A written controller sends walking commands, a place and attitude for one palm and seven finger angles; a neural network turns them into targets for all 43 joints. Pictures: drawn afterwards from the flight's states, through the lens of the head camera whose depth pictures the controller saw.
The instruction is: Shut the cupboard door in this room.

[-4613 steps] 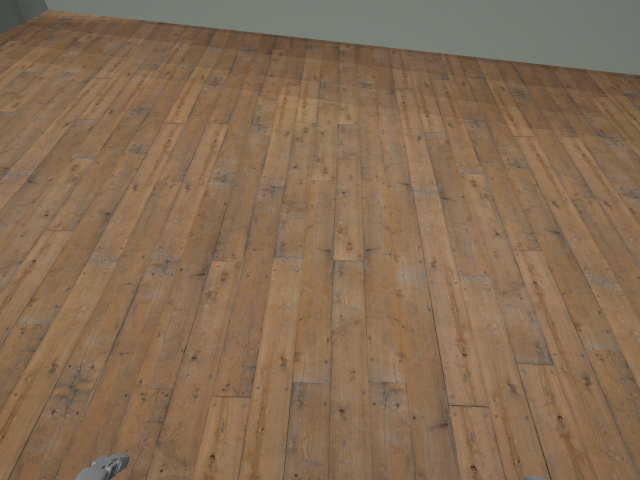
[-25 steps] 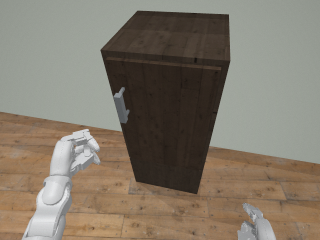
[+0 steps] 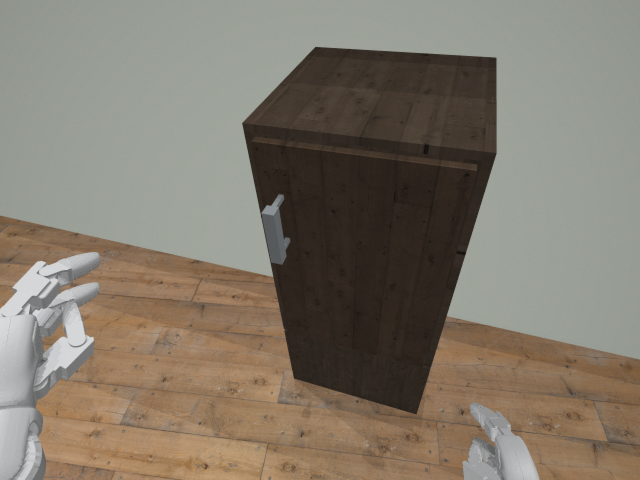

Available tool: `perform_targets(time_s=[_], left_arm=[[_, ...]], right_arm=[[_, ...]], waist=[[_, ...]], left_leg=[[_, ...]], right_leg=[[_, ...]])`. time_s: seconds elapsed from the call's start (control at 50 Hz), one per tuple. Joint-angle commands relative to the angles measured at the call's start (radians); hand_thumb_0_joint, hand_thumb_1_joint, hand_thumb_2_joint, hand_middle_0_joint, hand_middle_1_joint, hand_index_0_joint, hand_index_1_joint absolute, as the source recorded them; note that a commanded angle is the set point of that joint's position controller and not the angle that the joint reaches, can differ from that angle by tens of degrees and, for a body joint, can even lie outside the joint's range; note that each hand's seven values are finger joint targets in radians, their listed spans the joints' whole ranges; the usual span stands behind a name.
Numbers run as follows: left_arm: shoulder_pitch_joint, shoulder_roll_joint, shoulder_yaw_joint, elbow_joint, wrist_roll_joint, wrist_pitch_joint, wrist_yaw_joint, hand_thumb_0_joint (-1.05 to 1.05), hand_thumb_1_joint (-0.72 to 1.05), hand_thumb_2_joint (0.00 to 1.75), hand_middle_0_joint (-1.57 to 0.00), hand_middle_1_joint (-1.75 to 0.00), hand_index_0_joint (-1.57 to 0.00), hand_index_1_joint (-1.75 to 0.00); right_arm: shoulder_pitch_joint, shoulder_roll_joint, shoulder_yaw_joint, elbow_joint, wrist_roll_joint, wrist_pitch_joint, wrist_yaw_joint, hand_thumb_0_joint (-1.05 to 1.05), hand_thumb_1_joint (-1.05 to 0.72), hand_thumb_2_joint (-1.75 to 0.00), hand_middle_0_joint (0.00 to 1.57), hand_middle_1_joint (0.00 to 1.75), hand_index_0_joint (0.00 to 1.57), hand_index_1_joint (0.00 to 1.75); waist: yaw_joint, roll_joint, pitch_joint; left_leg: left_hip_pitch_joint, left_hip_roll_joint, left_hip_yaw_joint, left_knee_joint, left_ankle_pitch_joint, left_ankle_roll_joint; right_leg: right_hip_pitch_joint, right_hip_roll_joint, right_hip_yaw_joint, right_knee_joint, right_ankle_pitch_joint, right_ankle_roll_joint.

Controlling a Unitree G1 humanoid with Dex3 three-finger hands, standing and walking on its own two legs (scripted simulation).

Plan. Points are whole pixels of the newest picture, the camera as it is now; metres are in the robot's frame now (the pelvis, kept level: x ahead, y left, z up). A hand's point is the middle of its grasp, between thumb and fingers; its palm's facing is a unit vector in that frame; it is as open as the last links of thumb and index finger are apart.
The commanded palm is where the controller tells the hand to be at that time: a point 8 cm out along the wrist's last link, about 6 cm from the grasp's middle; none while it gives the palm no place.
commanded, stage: draw the hand back to the body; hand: left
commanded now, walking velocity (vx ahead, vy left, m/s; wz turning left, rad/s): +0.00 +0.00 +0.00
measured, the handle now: (279, 229) +0.56 +0.16 -0.02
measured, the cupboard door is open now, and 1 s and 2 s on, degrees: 0 0 0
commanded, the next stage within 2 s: step back with the hand held close in 0.40 s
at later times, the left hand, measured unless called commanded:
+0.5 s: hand (92, 349) +0.18 +0.24 +0.16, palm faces +0.44 -0.81 -0.39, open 7.4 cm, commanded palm +0.14 +0.28 +0.17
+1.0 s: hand (53, 362) +0.17 +0.28 +0.16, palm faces +0.36 -0.79 -0.49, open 7.4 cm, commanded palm +0.11 +0.31 +0.17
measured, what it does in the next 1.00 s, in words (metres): stands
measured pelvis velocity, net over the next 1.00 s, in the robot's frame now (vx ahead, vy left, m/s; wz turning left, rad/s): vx -0.04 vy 0.02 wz -0.02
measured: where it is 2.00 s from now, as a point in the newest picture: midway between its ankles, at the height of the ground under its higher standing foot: outside the picture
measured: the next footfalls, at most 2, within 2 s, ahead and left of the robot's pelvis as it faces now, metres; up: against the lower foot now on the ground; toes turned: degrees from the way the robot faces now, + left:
right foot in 1.70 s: -0.17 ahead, -0.12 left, +0.00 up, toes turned +3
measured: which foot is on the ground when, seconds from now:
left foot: down 0.00-1.00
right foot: down 0.00-1.00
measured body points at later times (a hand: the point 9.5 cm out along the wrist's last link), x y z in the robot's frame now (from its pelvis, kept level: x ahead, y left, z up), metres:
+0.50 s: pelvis +0.00 -0.02 +0.00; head -0.03 -0.05 +0.45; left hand +0.15 +0.28 +0.18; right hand +0.19 -0.24 -0.08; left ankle +0.02 +0.10 -0.74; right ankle -0.05 -0.12 -0.74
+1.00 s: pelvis -0.04 +0.02 +0.00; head -0.03 +0.01 +0.45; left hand +0.14 +0.32 +0.18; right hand +0.14 -0.23 -0.08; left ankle +0.02 +0.10 -0.74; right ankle -0.05 -0.12 -0.74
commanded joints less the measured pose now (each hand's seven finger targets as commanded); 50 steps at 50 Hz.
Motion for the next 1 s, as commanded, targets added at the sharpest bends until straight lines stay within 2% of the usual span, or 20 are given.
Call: perform_targets(time_s=[0.0,0.06,0.12,0.18,0.22,0.26,0.32,0.38,0.5,0.52,0.54,0.56,0.58,0.66,0.72,0.76,0.8,0.82,0.88,0.98], left_arm=[[-0.057,0.223,0.185,-0.277,-0.002,-0.084,0.022,0.00,0.90,0.90,-0.20,-0.30,-0.20,-0.30],[-0.066,0.156,0.122,-0.196,-0.004,-0.070,0.014,0.00,0.90,0.90,-0.20,-0.30,-0.20,-0.30],[-0.084,0.172,0.129,-0.189,-0.001,-0.072,0.015,0.00,0.90,0.90,-0.20,-0.30,-0.20,-0.30],[-0.103,0.190,0.139,-0.224,0.001,-0.080,0.021,0.00,0.90,0.90,-0.20,-0.30,-0.20,-0.30],[-0.099,0.225,0.169,-0.239,0.000,-0.083,0.024,0.00,0.90,0.90,-0.20,-0.30,-0.20,-0.30],[-0.093,0.218,0.165,-0.259,0.000,-0.090,0.025,0.00,0.90,0.90,-0.20,-0.30,-0.20,-0.30],[-0.078,0.222,0.175,-0.247,-0.002,-0.089,0.023,0.00,0.90,0.90,-0.20,-0.30,-0.20,-0.30],[-0.071,0.195,0.158,-0.212,-0.008,-0.086,0.017,0.00,0.90,0.90,-0.20,-0.30,-0.20,-0.30],[-0.060,0.192,0.157,-0.205,-0.013,-0.087,0.011,0.00,0.90,0.90,-0.20,-0.30,-0.20,-0.30],[-0.232,0.357,0.300,-0.250,0.003,-0.137,0.030,0.00,0.90,0.90,-0.20,-0.30,-0.20,-0.30],[-0.085,0.253,0.219,-0.187,0.004,-0.143,0.020,0.00,0.90,0.90,-0.20,-0.30,-0.20,-0.30],[-0.026,0.222,0.184,-0.157,0.003,-0.145,0.014,0.00,0.90,0.90,-0.20,-0.30,-0.20,-0.30],[-0.004,0.210,0.170,-0.172,0.006,-0.149,0.013,0.00,0.90,0.90,-0.20,-0.30,-0.20,-0.30],[0.036,0.239,0.198,-0.242,0.004,-0.158,0.028,0.00,0.90,0.90,-0.20,-0.30,-0.20,-0.30],[0.033,0.280,0.230,-0.282,0.000,-0.151,0.038,0.00,0.90,0.90,-0.20,-0.30,-0.20,-0.30],[0.059,0.269,0.224,-0.277,-0.003,-0.144,0.042,0.00,0.90,0.90,-0.20,-0.30,-0.20,-0.30],[0.070,0.277,0.235,-0.284,-0.006,-0.142,0.048,0.00,0.90,0.90,-0.20,-0.30,-0.20,-0.30],[0.071,0.296,0.251,-0.301,-0.005,-0.146,0.052,0.00,0.90,0.90,-0.20,-0.30,-0.20,-0.30],[0.109,0.273,0.238,-0.292,-0.007,-0.148,0.056,0.00,0.90,0.90,-0.20,-0.30,-0.20,-0.30],[0.119,0.264,0.236,-0.313,-0.001,-0.170,0.062,0.00,0.90,0.90,-0.20,-0.30,-0.20,-0.30]], right_arm=[[-0.139,-0.100,-0.049,-0.167,0.001,-0.065,-0.013,0.00,-0.90,-0.90,0.20,0.30,0.20,0.30],[-0.135,-0.107,-0.050,-0.156,0.003,-0.064,-0.014,0.00,-0.90,-0.90,0.20,0.30,0.20,0.30],[-0.136,-0.117,-0.061,-0.153,0.002,-0.066,-0.021,0.00,-0.90,-0.90,0.20,0.30,0.20,0.30],[-0.141,-0.108,-0.056,-0.156,0.000,-0.069,-0.025,0.00,-0.90,-0.90,0.20,0.30,0.20,0.30],[-0.151,-0.109,-0.057,-0.153,-0.001,-0.077,-0.029,0.00,-0.90,-0.90,0.20,0.30,0.20,0.30],[-0.151,-0.099,-0.053,-0.153,-0.001,-0.081,-0.029,0.00,-0.90,-0.90,0.20,0.30,0.20,0.30],[-0.153,-0.098,-0.053,-0.148,0.000,-0.085,-0.029,0.00,-0.90,-0.90,0.20,0.30,0.20,0.30],[-0.153,-0.093,-0.052,-0.151,0.002,-0.079,-0.029,0.00,-0.90,-0.90,0.20,0.30,0.20,0.30],[-0.150,-0.097,-0.057,-0.153,0.002,-0.074,-0.029,0.00,-0.90,-0.90,0.20,0.30,0.20,0.30],[-0.139,-0.110,-0.051,-0.185,0.014,-0.055,-0.026,0.00,-0.90,-0.90,0.20,0.30,0.20,0.30],[-0.142,-0.102,-0.064,-0.155,0.000,-0.046,-0.028,0.00,-0.90,-0.90,0.20,0.30,0.20,0.30],[-0.140,-0.111,-0.071,-0.154,-0.002,-0.032,-0.025,0.00,-0.90,-0.90,0.20,0.30,0.20,0.30],[-0.138,-0.112,-0.076,-0.157,-0.004,-0.021,-0.023,0.00,-0.90,-0.90,0.20,0.30,0.20,0.30],[-0.134,-0.119,-0.087,-0.174,0.001,0.010,-0.034,0.00,-0.90,-0.90,0.20,0.30,0.20,0.30],[-0.135,-0.129,-0.091,-0.192,-0.001,0.031,-0.045,0.00,-0.90,-0.90,0.20,0.30,0.20,0.30],[-0.124,-0.125,-0.090,-0.203,0.003,0.048,-0.047,0.00,-0.90,-0.90,0.20,0.30,0.20,0.30],[-0.120,-0.128,-0.092,-0.212,0.005,0.056,-0.049,0.00,-0.90,-0.90,0.20,0.30,0.20,0.30],[-0.124,-0.135,-0.097,-0.215,0.001,0.057,-0.051,0.00,-0.90,-0.90,0.20,0.30,0.20,0.30],[-0.112,-0.131,-0.095,-0.225,0.005,0.058,-0.047,0.00,-0.90,-0.90,0.20,0.30,0.20,0.30],[-0.103,-0.142,-0.094,-0.228,0.004,0.038,-0.045,0.00,-0.90,-0.90,0.20,0.30,0.20,0.30]], waist=[[0.001,-0.010,-0.098],[-0.014,-0.045,-0.013],[-0.012,-0.079,-0.034],[-0.005,-0.029,-0.076],[0.003,-0.020,-0.071],[0.004,-0.015,-0.081],[0.005,0.011,-0.047],[-0.001,-0.021,-0.016],[0.001,-0.038,-0.035],[-0.037,0.006,0.067],[-0.035,-0.087,-0.001],[-0.039,-0.130,-0.008],[-0.042,-0.121,-0.034],[-0.047,-0.052,-0.151],[-0.050,-0.034,-0.164],[-0.053,-0.049,-0.166],[-0.054,-0.053,-0.158],[-0.051,-0.022,-0.165],[-0.053,-0.031,-0.153],[-0.059,0.006,-0.117]], left_leg=[[0.116,0.044,-0.043,-0.051,0.213,-0.011],[0.088,0.044,-0.039,-0.061,0.163,-0.007],[0.108,0.041,-0.036,-0.057,0.163,0.003],[0.115,0.033,-0.031,-0.054,0.152,0.004],[0.116,0.029,-0.028,-0.047,0.158,0.007],[0.110,0.028,-0.027,-0.041,0.180,0.004],[0.110,0.028,-0.023,-0.038,0.183,0.002],[0.103,0.033,-0.020,-0.048,0.152,0.001],[0.110,0.032,-0.013,-0.046,0.161,0.007],[0.052,0.040,-0.028,0.004,0.069,0.015],[0.021,0.043,-0.043,0.055,0.076,0.020],[0.023,0.041,-0.034,0.079,0.090,0.019],[0.016,0.043,-0.029,0.087,0.102,0.017],[0.049,0.066,-0.029,0.054,0.277,0.018],[0.062,0.080,-0.045,0.041,0.377,0.015],[0.039,0.089,-0.056,0.029,0.390,0.014],[0.017,0.096,-0.065,0.014,0.368,0.013],[0.010,0.096,-0.061,0.007,0.346,0.012],[-0.051,0.111,-0.081,-0.026,0.282,0.013],[-0.214,0.135,-0.128,-0.107,-0.001,0.029]], right_leg=[[-0.092,0.015,-0.019,-0.043,0.244,-0.021],[-0.133,0.012,-0.018,-0.062,0.203,-0.015],[-0.131,0.013,-0.011,-0.071,0.205,-0.012],[-0.109,0.004,-0.006,-0.061,0.194,-0.012],[-0.109,0.005,0.002,-0.077,0.208,-0.012],[-0.094,0.001,-0.002,-0.061,0.236,-0.014],[-0.114,0.005,0.004,-0.082,0.240,-0.014],[-0.129,0.005,0.004,-0.086,0.200,-0.010],[-0.119,0.003,0.011,-0.090,0.215,-0.004],[-0.217,-0.053,0.087,-0.170,0.244,0.006],[-0.207,-0.090,0.090,-0.145,0.268,0.005],[-0.227,-0.100,0.096,-0.141,0.314,0.010],[-0.220,-0.110,0.094,-0.122,0.351,0.013],[-0.157,-0.089,0.046,-0.019,0.466,0.018],[-0.161,-0.064,0.036,0.004,0.469,0.013],[-0.145,-0.053,0.032,0.021,0.442,0.009],[-0.146,-0.043,0.035,0.025,0.401,0.007],[-0.145,-0.041,0.038,0.022,0.385,0.007],[-0.129,-0.029,0.032,0.043,0.310,0.007],[-0.086,-0.006,0.036,0.076,0.171,0.008]])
